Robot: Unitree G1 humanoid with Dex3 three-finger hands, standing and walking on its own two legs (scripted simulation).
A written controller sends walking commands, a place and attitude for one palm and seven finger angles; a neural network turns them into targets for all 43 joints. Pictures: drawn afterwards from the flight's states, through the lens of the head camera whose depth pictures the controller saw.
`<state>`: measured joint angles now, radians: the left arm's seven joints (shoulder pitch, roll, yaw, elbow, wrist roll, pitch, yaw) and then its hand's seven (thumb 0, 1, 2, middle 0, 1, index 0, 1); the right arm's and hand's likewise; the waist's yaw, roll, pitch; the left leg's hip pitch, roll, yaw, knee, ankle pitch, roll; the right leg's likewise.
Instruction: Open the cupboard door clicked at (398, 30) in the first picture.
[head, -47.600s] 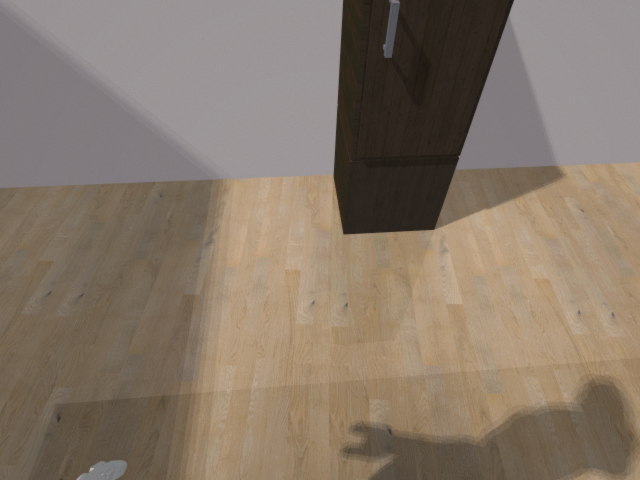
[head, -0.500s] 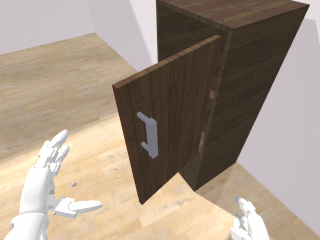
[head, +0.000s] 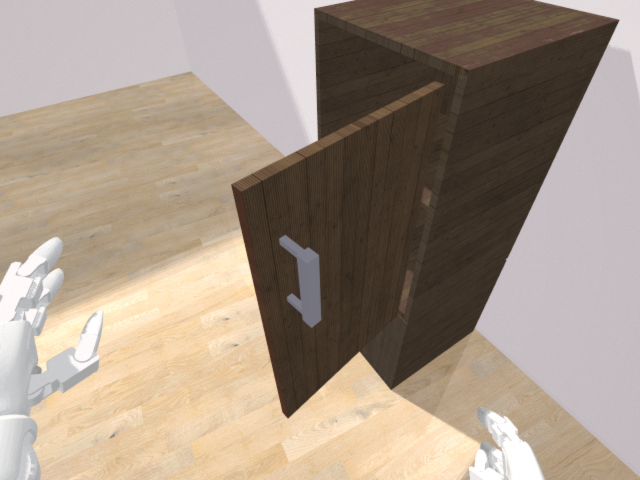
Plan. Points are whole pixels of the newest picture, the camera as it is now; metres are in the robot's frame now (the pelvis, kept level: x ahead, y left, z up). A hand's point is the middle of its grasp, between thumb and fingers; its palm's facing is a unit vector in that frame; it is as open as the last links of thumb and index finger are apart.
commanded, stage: draw the hand back to the body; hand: left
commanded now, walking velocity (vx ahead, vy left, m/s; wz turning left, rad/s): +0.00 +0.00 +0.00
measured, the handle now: (300, 282) +0.34 +0.07 +0.08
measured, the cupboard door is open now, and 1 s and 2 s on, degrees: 100 100 100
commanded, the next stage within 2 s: step back with the hand held close in 0.38 s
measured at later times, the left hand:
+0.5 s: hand (89, 355) +0.18 +0.25 +0.14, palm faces +0.44 -0.81 -0.39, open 7.4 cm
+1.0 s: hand (66, 379) +0.16 +0.25 +0.15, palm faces +0.33 -0.79 -0.52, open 7.4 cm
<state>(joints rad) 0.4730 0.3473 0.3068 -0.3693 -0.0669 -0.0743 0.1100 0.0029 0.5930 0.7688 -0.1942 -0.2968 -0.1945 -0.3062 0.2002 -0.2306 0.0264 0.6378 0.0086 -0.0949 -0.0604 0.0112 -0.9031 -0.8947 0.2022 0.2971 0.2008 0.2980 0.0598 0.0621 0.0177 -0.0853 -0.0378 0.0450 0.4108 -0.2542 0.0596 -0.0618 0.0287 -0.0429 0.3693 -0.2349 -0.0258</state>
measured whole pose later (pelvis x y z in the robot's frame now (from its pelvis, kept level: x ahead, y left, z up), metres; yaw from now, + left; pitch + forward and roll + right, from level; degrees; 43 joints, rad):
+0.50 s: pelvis -0.01 -0.01 +0.00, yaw +0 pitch -5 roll -1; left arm 0.46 0.34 0.32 -0.35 -0.07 -0.09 0.11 0.01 0.89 0.90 -0.21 -0.30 -0.21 -0.31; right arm 0.19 -0.22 0.02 0.66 0.01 -0.10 -0.06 0.01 -0.90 -0.89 0.20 0.30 0.20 0.30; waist 0.06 0.07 0.03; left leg -0.08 -0.02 0.04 0.40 -0.24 0.04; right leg -0.05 0.05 -0.05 0.34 -0.21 -0.04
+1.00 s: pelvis -0.05 +0.00 -0.01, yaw -2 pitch +0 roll -1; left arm 0.58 0.44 0.41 -0.51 -0.05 -0.17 0.13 0.01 0.89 0.90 -0.21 -0.30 -0.21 -0.31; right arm 0.20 -0.24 -0.02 0.55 0.02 -0.01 -0.08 0.01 -0.90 -0.89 0.20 0.30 0.20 0.30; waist -0.01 0.01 0.03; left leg -0.30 -0.02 0.08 0.51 -0.22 0.07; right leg -0.30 0.03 -0.02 0.49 -0.19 -0.02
